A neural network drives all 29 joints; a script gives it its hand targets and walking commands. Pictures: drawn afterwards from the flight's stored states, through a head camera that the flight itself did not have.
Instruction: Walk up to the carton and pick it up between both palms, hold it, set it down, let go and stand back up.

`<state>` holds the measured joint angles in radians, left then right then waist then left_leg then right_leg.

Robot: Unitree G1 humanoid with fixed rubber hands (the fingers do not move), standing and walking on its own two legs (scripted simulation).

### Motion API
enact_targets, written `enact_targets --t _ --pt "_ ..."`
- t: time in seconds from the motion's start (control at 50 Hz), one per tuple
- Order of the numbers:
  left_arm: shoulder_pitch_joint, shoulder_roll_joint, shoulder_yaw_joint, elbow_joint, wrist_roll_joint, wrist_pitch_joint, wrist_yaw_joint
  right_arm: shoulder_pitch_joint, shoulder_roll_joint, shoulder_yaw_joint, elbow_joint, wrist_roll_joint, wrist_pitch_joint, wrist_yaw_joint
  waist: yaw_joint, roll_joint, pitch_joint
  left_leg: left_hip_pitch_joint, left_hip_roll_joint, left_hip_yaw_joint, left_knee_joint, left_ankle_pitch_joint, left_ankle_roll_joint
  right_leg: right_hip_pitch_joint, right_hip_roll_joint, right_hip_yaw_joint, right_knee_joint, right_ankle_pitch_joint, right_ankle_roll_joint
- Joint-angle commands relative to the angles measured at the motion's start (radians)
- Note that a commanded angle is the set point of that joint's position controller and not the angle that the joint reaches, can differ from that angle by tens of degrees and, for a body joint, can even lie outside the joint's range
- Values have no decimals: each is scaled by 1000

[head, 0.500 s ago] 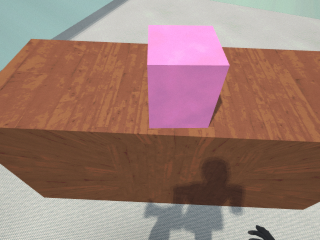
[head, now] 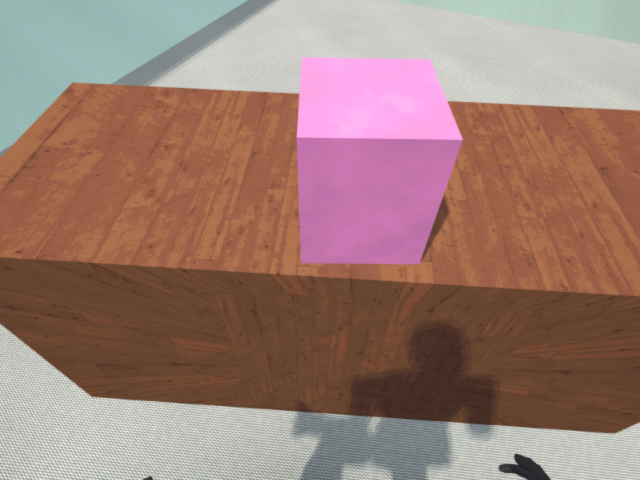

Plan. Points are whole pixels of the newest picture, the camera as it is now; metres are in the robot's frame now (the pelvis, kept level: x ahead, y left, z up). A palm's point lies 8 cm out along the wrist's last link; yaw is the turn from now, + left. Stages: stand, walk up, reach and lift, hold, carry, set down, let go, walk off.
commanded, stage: walk up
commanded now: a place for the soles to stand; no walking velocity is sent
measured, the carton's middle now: (363, 165) +0.56 -0.05 +0.07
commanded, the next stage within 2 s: none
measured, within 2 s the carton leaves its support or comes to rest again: neither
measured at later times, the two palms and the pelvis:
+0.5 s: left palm out of the picture +0.10 +0.20 -0.11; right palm out of the picture +0.04 -0.38 -0.11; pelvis +0.04 -0.08 -0.01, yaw +1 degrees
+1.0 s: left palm out of the picture +0.11 +0.19 -0.10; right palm (576, 433) +0.21 -0.34 -0.12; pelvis +0.08 -0.08 -0.01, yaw +0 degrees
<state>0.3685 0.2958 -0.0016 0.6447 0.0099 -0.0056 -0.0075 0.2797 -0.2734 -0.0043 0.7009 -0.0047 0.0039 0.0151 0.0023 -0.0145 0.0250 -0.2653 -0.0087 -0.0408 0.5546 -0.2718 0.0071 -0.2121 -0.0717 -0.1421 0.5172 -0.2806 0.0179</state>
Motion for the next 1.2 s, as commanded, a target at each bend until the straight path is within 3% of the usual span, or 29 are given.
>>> enact_targets --t 0.0,0.1,0.12,0.14,0.16,0.2,0.24,0.28,0.38,0.4,0.44,0.46,0.48,0.5,0.52,0.54,0.58,0.62,0.68,0.8,0.92,0.98,1.0,1.02,1.04,1.06,1.1,1.12,1.18 --pt "15 128 39 -66 0 -12 4 -2 -125 -36 -85 1 -17 -6 2 22 -11 -21 72 -89 -85 162 40 12 -67 93 -88 72 -56" --pt "27 124 37 -56 -3 -10 2 5 -129 -37 -84 0 -16 -8 5 32 10 -35 67 -99 -100 100 39 -4 -68 94 -103 4 -58" --pt "72 162 72 -48 30 0 -17 128 -147 -76 -74 -37 -25 -14 -11 -5 -29 24 87 -161 -117 -336 83 -48 -28 71 1 -352 -86" --pt "43 141 72 -60 39 6 -27 175 -199 -97 -64 -45 -25 -20 -41 55 58 35 149 -297 -211 -518 123 -202 2 76 93 -414 -78" --pt "23 104 68 -78 44 13 -36 204 -250 -118 -49 -53 -25 -30 -66 159 115 72 263 -465 -336 -630 186 -332 58 36 252 -345 -56" --pt "3 112 75 -105 47 22 -46 217 -252 -122 -34 -59 -28 -50 -80 122 175 113 361 -552 -376 -569 253 -507 -17 148 403 -274 -33" --pt "-2 104 76 -120 42 10 -45 183 -218 -111 -38 -66 -44 -58 -67 95 154 181 353 -495 -338 -390 265 -532 -44 176 410 -202 -22" --pt "21 100 80 -111 38 0 -48 118 -198 -107 -43 -67 -50 -59 -47 129 75 187 298 -362 -308 -253 233 -439 -40 167 362 -141 -8" --pt "122 67 90 -79 17 -3 -51 -25 -190 -104 -54 -46 -37 -36 17 227 45 -127 147 -94 -206 -191 155 -22 20 78 175 40 -5" --pt "188 74 98 -55 16 -9 -39 -55 -183 -94 -65 -41 -30 -30 56 203 20 -197 125 -58 -108 -188 133 107 35 60 110 154 -8" --pt "266 125 116 -31 26 -16 -3 20 -97 -54 -62 -34 -15 -20 77 21 -38 -271 38 7 142 -248 65 257 58 57 59 136 -5" --pt "294 174 119 -37 30 -20 8 79 -45 -37 -66 -30 -9 -19 83 -109 -60 -287 -16 45 319 -316 30 244 -19 174 -11 15 -36" --pt "272 235 115 -71 43 -20 20 129 -31 -30 -92 -30 1 -21 64 -205 -29 -332 -36 16 470 -403 -17 122 -233 544 -166 -167 -107" --pt "205 245 114 -84 41 -12 31 189 -84 -47 -78 -36 23 -27 23 -113 29 -250 0 -44 539 -380 -30 -39 -331 675 -268 -304 -163" --pt "145 263 124 -91 29 -6 35 215 -112 -53 -75 -39 38 -32 -4 -131 81 -261 35 -38 570 -356 -29 -105 -356 751 -333 -401 -228" --pt "109 252 120 -85 22 -7 35 181 -131 -57 -75 -44 39 -35 -4 -149 129 -283 65 -49 582 -300 -30 -139 -328 739 -349 -406 -242" --pt "101 187 91 -80 29 -15 32 124 -157 -61 -56 -45 34 -33 6 -110 159 -236 96 -65 512 -214 -31 -176 -244 537 -278 -184 -183" --pt "115 160 82 -67 42 -24 43 135 -150 -60 -43 -48 42 -25 -6 -92 117 -200 95 -56 480 -156 -35 -114 -229 463 -235 29 -121" --pt "124 147 81 -61 34 -29 55 102 -119 -49 -48 -50 61 -13 -12 -103 79 -211 82 -29 482 -105 -40 -46 -197 375 -195 195 -151" --pt "167 149 84 -78 27 -24 54 -37 -79 -35 -67 -37 72 -9 34 -127 9 -204 68 13 354 -121 -49 56 -170 319 -122 403 -180" --pt "147 194 99 -103 27 2 48 -82 -74 -39 -74 -27 62 -12 46 -167 -44 -86 52 62 106 -138 -34 52 -178 346 -29 396 -210" --pt "94 159 74 -120 14 9 38 1 -125 -58 -52 -26 31 -12 -23 -73 -83 202 65 28 -161 196 19 -134 -103 259 122 348 -114" --pt "132 105 53 -125 2 3 34 -3 -170 -69 -49 -35 23 -15 -25 55 -122 277 165 -97 -154 250 64 -214 -45 201 209 203 -65" --pt "143 53 37 -138 -10 5 35 -54 -215 -78 -67 -26 25 -19 -9 180 -91 219 315 -248 -168 324 142 -276 42 116 261 -136 -21" --pt "104 52 45 -135 -6 23 53 -58 -231 -84 -65 -2 30 -20 -44 224 -64 30 370 -240 -193 221 244 -179 53 152 364 -347 -28" --pt "83 69 57 -128 3 36 58 -94 -198 -72 -67 2 29 -17 -41 232 1 -57 357 -218 -219 134 269 -178 42 180 428 -345 -24" --pt "80 99 71 -101 -7 39 57 -96 -141 -58 -69 -1 31 -18 -31 209 70 -28 269 -106 -207 209 214 -241 61 188 431 -300 -12" --pt "82 93 68 -89 -7 34 57 -79 -138 -54 -67 -9 29 -23 -29 186 73 23 240 -84 -167 365 187 -269 67 185 423 -253 -6" --pt "82 54 56 -91 9 14 51 -48 -124 -47 -55 -11 23 -22 -27 129 24 77 215 -74 -133 403 173 -230 68 167 317 -202 13"
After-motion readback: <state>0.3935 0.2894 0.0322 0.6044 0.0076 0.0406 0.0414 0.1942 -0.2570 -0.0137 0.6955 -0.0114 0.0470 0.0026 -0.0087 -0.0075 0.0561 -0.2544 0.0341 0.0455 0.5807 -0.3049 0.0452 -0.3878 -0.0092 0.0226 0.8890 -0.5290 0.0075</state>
